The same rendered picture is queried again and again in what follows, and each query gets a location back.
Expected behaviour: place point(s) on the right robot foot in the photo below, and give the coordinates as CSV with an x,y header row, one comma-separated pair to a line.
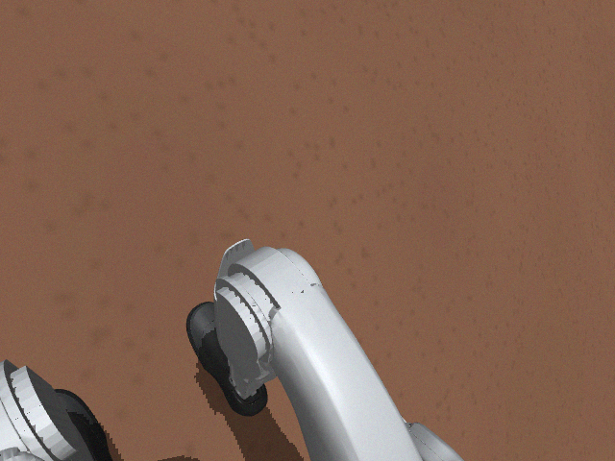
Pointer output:
x,y
201,332

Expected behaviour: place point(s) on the left robot foot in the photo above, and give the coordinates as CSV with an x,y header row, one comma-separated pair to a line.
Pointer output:
x,y
81,416

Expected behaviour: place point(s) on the right robot hand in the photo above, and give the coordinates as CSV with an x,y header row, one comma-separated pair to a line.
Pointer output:
x,y
430,446

